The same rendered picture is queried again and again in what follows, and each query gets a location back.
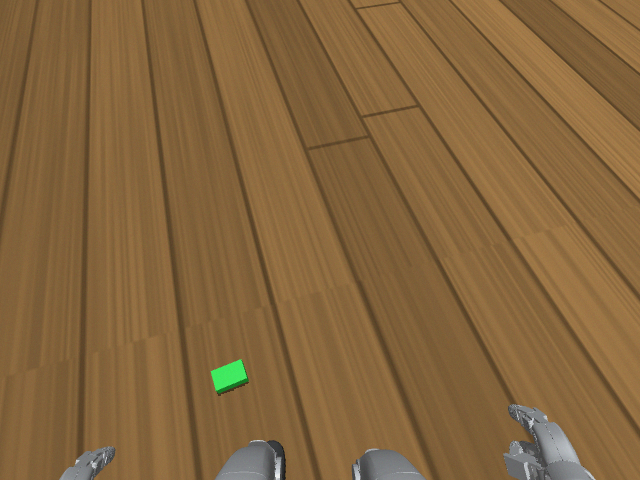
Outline right robot arm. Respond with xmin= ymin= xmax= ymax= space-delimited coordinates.
xmin=544 ymin=461 xmax=595 ymax=480

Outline left robot foot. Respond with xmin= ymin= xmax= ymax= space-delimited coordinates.
xmin=267 ymin=440 xmax=285 ymax=480

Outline small box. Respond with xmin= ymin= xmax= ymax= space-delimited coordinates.
xmin=211 ymin=359 xmax=249 ymax=394

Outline left robot hand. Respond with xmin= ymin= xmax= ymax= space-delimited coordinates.
xmin=59 ymin=446 xmax=115 ymax=480

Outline right robot hand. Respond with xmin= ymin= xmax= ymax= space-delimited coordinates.
xmin=503 ymin=404 xmax=581 ymax=480

